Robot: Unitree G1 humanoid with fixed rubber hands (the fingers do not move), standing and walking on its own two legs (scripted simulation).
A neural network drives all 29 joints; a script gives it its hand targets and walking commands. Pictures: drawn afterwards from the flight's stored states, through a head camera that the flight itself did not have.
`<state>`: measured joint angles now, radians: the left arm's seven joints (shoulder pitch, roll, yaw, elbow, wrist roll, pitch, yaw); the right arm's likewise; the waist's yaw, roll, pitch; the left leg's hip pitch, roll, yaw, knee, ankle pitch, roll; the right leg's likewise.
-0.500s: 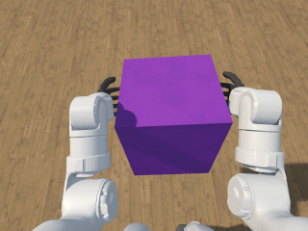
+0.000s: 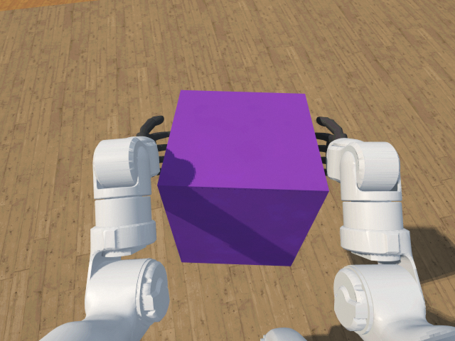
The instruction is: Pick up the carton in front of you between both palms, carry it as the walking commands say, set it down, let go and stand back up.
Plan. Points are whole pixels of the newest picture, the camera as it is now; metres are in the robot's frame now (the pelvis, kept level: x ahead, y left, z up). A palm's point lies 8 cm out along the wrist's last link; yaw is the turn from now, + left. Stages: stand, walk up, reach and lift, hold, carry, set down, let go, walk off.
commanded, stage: carry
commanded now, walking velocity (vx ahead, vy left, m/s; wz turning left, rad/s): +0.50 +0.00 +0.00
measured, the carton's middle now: (239, 183) +0.37 -0.02 +0.07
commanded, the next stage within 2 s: none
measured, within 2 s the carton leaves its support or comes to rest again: neither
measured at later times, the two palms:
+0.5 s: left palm (147, 43) +0.64 +0.13 +0.21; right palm (287, 23) +0.68 -0.16 +0.21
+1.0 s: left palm out of the picture +0.98 +0.08 +0.27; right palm out of the picture +0.97 -0.22 +0.27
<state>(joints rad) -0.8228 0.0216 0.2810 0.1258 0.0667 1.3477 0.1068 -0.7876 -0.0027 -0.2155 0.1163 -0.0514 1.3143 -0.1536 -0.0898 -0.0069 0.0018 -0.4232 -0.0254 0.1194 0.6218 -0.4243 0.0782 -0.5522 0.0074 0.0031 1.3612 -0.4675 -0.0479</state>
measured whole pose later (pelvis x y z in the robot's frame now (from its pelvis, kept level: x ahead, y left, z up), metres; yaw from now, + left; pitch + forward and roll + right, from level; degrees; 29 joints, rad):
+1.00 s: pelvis +0.60 -0.05 +0.09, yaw +0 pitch +4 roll -1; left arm -0.87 0.00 0.31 0.08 0.10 1.36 0.11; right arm -0.87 -0.02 -0.26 0.11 -0.02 1.32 -0.16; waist -0.08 0.04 -0.04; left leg -0.19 0.05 0.09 0.54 -0.57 0.02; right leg -0.61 -0.01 -0.13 0.68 -0.35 -0.05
